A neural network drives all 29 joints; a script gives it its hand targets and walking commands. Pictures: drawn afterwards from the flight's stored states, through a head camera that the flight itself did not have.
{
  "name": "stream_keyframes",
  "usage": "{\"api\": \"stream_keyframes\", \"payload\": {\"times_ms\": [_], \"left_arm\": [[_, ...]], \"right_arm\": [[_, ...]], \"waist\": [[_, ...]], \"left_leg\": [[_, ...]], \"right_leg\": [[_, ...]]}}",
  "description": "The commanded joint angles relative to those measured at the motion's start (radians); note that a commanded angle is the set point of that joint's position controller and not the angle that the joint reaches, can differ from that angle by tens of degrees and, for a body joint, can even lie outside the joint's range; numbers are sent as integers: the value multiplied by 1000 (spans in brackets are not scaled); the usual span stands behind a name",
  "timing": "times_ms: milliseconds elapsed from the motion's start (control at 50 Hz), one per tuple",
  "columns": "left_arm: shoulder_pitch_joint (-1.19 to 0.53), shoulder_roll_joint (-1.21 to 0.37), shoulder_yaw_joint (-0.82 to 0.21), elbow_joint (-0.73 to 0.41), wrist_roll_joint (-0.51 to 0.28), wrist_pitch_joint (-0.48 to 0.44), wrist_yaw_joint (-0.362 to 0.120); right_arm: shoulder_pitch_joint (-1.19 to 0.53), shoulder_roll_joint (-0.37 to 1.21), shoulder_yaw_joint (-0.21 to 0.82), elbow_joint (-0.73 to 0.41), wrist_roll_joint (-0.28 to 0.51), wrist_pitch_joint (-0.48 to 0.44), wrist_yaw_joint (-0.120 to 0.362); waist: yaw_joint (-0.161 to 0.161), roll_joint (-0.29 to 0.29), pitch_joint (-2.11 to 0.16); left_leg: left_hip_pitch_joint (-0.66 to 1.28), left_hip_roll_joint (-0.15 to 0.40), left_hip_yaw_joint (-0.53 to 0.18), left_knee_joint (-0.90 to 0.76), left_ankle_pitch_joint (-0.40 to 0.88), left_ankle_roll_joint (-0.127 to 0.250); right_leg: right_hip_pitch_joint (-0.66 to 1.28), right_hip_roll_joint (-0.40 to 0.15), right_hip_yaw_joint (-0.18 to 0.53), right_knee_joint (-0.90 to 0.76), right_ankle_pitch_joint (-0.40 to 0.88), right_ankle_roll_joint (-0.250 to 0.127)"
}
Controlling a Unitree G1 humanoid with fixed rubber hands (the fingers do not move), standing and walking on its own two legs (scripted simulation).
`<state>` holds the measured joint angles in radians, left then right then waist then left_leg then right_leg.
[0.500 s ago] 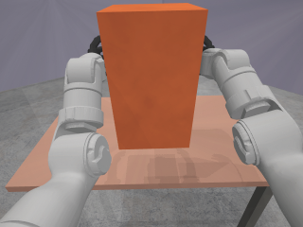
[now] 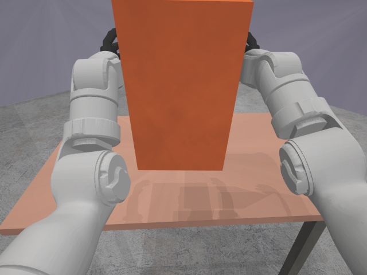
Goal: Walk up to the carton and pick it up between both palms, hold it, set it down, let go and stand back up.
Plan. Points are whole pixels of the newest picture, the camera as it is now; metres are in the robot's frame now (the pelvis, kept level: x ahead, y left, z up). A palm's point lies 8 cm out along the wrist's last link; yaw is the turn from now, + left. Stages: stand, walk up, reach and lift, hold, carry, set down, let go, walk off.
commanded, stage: set down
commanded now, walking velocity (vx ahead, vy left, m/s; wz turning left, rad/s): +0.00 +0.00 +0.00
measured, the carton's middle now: (181, 84) +0.36 +0.00 +0.32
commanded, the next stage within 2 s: none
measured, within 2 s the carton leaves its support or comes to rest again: neither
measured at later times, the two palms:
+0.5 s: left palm (118, 90) +0.40 +0.12 +0.30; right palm (241, 95) +0.38 -0.14 +0.28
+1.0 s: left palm (123, 101) +0.41 +0.12 +0.27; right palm (240, 107) +0.39 -0.15 +0.25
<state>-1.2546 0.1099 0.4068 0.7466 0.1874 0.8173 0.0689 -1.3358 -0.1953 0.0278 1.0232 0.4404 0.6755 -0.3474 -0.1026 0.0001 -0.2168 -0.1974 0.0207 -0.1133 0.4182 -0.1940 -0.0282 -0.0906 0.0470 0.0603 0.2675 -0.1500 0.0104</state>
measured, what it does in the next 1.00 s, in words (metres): stands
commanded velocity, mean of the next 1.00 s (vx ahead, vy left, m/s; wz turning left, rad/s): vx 0.00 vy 0.00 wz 0.00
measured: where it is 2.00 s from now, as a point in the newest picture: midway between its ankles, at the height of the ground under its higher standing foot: outside the picture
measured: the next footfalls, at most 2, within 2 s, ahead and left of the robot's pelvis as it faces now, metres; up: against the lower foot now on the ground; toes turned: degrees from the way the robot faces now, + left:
none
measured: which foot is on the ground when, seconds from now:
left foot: down 0.00-1.00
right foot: down 0.00-1.00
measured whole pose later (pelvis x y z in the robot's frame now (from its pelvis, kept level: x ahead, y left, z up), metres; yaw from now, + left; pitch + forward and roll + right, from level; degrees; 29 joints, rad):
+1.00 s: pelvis +0.00 +0.00 +0.00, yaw +0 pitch -4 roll -2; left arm -1.01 0.03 0.34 0.63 0.23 0.59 0.08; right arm -1.04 -0.11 0.03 0.95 0.36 0.35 -0.28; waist -0.13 -0.05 -0.10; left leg -0.12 0.02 -0.10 0.38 -0.19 -0.02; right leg -0.01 0.03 0.05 0.23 -0.14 0.01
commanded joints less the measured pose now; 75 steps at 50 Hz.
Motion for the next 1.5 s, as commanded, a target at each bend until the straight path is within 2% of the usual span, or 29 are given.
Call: {"api": "stream_keyframes", "payload": {"times_ms": [0, 40, 100, 120, 220, 260, 380, 520, 600, 700, 800, 880, 920, 1000, 1020, 1120, 1280, 1480], "left_arm": [[-747, -585, -174, -41, -107, -130, -157], [-720, -571, -153, -15, -72, -149, -168], [-685, -572, -155, -18, -56, -176, -176], [-672, -580, -175, -28, -52, -183, -175], [-622, -642, -270, -95, -70, -207, -168], [-630, -670, -310, -140, -91, -219, -159], [-651, -738, -406, -220, -135, -247, -130], [-586, -732, -371, -157, -111, -259, -120], [-569, -735, -368, -160, -107, -267, -118], [-523, -716, -330, -103, -75, -266, -129], [-492, -742, -352, -139, -73, -279, -131], [-466, -764, -383, -172, -74, -283, -130], [-467, -783, -409, -205, -84, -284, -127], [-448, -822, -474, -284, -107, -285, -113], [-455, -825, -480, -281, -109, -284, -112], [-442, -807, -459, -255, -90, -282, -112], [-398, -796, -415, -201, -67, -300, -116], [-348, -803, -410, -164, -56, -331, -133]], "right_arm": [[-845, 611, -6, -294, 95, -122, 168], [-807, 598, -28, -239, 55, -153, 175], [-785, 585, -31, -241, 24, -205, 180], [-771, 583, -26, -247, 19, -222, 178], [-762, 590, 49, -343, 26, -291, 167], [-776, 613, 89, -397, 39, -312, 165], [-800, 681, 151, -500, 50, -344, 165], [-757, 710, 158, -468, 30, -345, 167], [-741, 717, 159, -475, 20, -356, 166], [-697, 704, 136, -418, -8, -354, 167], [-678, 711, 151, -453, -8, -381, 171], [-640, 709, 166, -463, -8, -392, 171], [-643, 707, 167, -492, -12, -398, 175], [-624, 719, 211, -566, 9, -407, 177], [-628, 716, 209, -570, 5, -406, 177], [-607, 733, 196, -545, -16, -395, 188], [-579, 749, 188, -514, -48, -409, 200], [-537, 759, 178, -507, -90, -440, 201]], "waist": [[-5, 51, -249], [-10, 53, -231], [-20, 48, -243], [-29, 65, -247], [-55, 82, -270], [-53, 77, -295], [-52, 88, -341], [-20, 44, -293], [-19, 27, -312], [-21, 13, -233], [-22, 31, -278], [-37, 45, -274], [-47, 54, -287], [-53, 70, -327], [-60, 69, -317], [-39, 53, -279], [-17, 19, -265], [-30, 3, -265]], "left_leg": [[201, -47, 63, -42, 185, -42], [206, -45, 68, -51, 190, -45], [229, -45, 71, -49, 232, -47], [242, -46, 74, -46, 264, -51], [305, -51, 74, -16, 365, -64], [319, -55, 72, -5, 383, -65], [319, -58, 68, -3, 325, -52], [287, -63, 80, -30, 245, -24], [302, -64, 81, -27, 261, -24], [280, -61, 85, -50, 225, -16], [320, -61, 88, -29, 307, -33], [346, -58, 84, -16, 356, -46], [345, -56, 81, -19, 349, -49], [380, -56, 76, 8, 414, -62], [376, -57, 75, 6, 395, -61], [331, -57, 81, -32, 275, -35], [320, -59, 93, -50, 253, -23], [321, -64, 95, -47, 266, -19]], "right_leg": [[13, 33, -48, -46, 97, 16], [37, 36, -54, -49, 97, 14], [74, 39, -65, -46, 135, 13], [83, 41, -68, -45, 160, 10], [101, 47, -82, -44, 213, 8], [96, 47, -85, -40, 224, 12], [71, 37, -81, -34, 189, 20], [66, 27, -70, -41, 167, 38], [65, 31, -74, -41, 190, 43], [61, 29, -74, -55, 159, 46], [78, 36, -82, -46, 225, 41], [85, 40, -87, -44, 257, 39], [77, 42, -89, -43, 251, 37], [79, 47, -92, -32, 306, 35], [66, 45, -93, -32, 294, 36], [49, 34, -86, -38, 208, 41], [59, 33, -89, -39, 213, 51], [65, 28, -90, -38, 260, 59]]}}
